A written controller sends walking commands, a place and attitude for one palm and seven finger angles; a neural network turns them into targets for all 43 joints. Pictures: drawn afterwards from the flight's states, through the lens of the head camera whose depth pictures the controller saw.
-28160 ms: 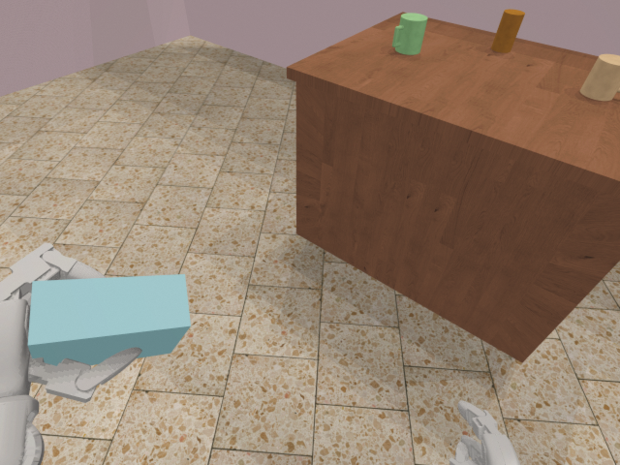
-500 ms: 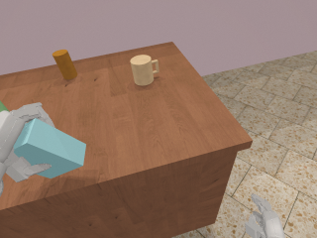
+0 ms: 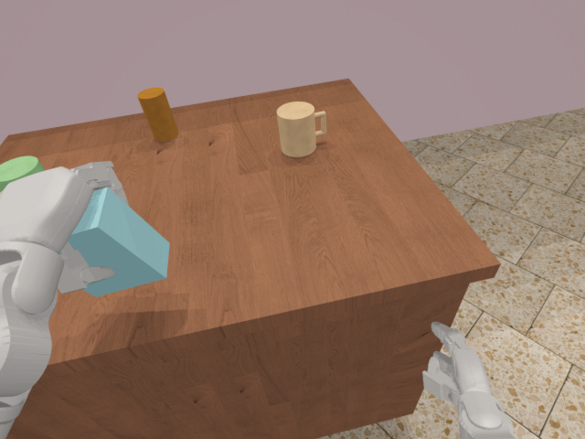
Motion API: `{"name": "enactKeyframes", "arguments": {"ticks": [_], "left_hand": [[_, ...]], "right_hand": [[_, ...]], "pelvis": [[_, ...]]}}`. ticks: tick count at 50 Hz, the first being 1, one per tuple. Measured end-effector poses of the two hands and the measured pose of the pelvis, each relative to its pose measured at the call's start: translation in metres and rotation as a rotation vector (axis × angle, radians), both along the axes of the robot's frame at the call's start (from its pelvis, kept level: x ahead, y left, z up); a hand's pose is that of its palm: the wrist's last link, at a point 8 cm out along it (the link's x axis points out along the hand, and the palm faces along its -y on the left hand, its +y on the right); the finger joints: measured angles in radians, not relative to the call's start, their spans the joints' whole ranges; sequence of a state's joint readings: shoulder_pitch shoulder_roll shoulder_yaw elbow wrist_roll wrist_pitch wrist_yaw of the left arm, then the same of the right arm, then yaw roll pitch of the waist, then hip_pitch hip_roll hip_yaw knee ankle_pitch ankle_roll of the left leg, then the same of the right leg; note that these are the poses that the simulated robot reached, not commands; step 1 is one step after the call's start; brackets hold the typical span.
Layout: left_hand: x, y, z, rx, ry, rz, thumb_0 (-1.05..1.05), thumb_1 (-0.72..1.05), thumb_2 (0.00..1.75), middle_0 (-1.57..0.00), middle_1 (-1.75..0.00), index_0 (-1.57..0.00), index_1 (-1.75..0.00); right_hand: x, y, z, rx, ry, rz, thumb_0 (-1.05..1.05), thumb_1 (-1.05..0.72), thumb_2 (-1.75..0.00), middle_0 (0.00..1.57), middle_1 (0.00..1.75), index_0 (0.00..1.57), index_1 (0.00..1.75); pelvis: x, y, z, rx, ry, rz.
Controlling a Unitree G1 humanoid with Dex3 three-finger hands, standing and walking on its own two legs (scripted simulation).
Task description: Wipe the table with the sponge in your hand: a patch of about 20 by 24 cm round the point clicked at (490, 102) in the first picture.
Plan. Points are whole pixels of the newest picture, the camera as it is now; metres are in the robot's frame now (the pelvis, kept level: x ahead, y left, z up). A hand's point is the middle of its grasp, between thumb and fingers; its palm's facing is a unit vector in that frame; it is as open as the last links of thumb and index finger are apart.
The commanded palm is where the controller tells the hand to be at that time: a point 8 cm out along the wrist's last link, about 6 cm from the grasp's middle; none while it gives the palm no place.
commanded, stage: turn the palm down, sponge in hand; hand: left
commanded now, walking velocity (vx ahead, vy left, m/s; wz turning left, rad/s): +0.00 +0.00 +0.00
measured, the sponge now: (113, 255) +0.25 +0.28 +0.16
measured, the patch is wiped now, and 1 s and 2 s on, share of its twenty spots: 0.00 0.00 0.00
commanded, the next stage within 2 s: move the sponge above the wiping area in 0.64 s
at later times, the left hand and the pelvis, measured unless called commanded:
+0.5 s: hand (75, 229) +0.24 +0.28 +0.22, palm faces +0.26 -0.04 -0.96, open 9.8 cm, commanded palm +0.18 +0.28 +0.29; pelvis -0.01 +0.00 +0.00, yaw +0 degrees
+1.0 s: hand (94, 232) +0.25 +0.27 +0.21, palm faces +0.18 -0.02 -0.98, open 9.8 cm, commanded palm +0.20 +0.27 +0.28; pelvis +0.00 -0.02 +0.00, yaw +0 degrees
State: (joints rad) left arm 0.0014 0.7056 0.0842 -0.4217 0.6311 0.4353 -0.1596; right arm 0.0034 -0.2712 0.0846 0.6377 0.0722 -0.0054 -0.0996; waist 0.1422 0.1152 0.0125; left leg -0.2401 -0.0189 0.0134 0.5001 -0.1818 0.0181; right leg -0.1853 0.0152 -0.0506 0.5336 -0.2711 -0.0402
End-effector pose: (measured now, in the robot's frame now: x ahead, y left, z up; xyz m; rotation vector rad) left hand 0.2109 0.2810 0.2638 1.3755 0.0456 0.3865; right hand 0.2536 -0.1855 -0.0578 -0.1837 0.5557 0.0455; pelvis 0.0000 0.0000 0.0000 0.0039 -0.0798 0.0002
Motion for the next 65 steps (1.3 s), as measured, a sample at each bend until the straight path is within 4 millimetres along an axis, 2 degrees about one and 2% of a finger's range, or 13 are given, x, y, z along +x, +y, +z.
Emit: {"name": "enactKeyframes", "arguments": {"ticks": [6, 17, 28, 40, 48, 57, 65], "left_hand": [[-0.001, 0.008, 0.012, 0.027, -0.032, 0.054, 0.00, -0.47, 1.04, -0.78, -1.36, -0.76, -1.36], [-0.004, 0.000, -0.003, 0.072, 0.024, 0.037, 0.00, -0.47, 1.04, -0.78, -1.36, -0.76, -1.36], [-0.007, -0.003, 0.009, 0.085, -0.014, 0.063, 0.00, -0.47, 1.04, -0.78, -1.36, -0.76, -1.36], [-0.001, -0.019, 0.001, 0.100, 0.031, 0.041, 0.00, -0.48, 1.04, -0.78, -1.36, -0.77, -1.36], [0.005, -0.015, 0.000, 0.104, 0.050, 0.073, 0.00, -0.48, 1.04, -0.78, -1.36, -0.76, -1.36], [0.012, -0.009, -0.017, 0.106, 0.125, 0.090, 0.00, -0.47, 1.04, -0.78, -1.36, -0.76, -1.36], [0.012, -0.011, -0.016, 0.111, 0.105, 0.062, 0.00, -0.48, 1.04, -0.78, -1.36, -0.76, -1.36]], "right_hand": [[-0.001, 0.002, 0.001, 0.007, 0.009, -0.005, 0.01, -0.90, -0.90, 0.21, 0.30, 0.18, 0.29], [-0.003, 0.006, 0.001, 0.013, 0.004, 0.010, 0.01, -0.90, -0.90, 0.21, 0.30, 0.17, 0.29], [-0.003, 0.004, 0.001, 0.028, 0.000, 0.025, 0.01, -0.90, -0.90, 0.21, 0.30, 0.18, 0.29], [-0.002, -0.002, -0.001, 0.041, -0.016, 0.041, 0.01, -0.90, -0.90, 0.21, 0.30, 0.21, 0.31], [0.000, -0.011, -0.002, 0.043, -0.011, 0.025, 0.01, -0.90, -0.90, 0.21, 0.30, 0.21, 0.31], [0.002, -0.024, -0.004, 0.011, -0.001, 0.004, 0.01, -0.90, -0.90, 0.20, 0.30, 0.21, 0.30], [0.004, -0.020, -0.005, 0.013, 0.006, 0.008, 0.01, -0.90, -0.90, 0.20, 0.30, 0.20, 0.30]], "pelvis": [[-0.004, 0.004, 0.001, 0.000, -0.001, -0.003], [-0.009, 0.004, 0.001, 0.003, -0.006, -0.005], [-0.010, -0.003, 0.002, 0.004, -0.013, -0.001], [-0.007, -0.012, 0.001, 0.007, -0.012, -0.004], [-0.003, -0.016, 0.001, 0.008, -0.004, -0.008], [0.001, -0.018, 0.001, 0.008, 0.000, -0.003], [0.004, -0.015, 0.002, 0.007, -0.001, -0.002]]}}
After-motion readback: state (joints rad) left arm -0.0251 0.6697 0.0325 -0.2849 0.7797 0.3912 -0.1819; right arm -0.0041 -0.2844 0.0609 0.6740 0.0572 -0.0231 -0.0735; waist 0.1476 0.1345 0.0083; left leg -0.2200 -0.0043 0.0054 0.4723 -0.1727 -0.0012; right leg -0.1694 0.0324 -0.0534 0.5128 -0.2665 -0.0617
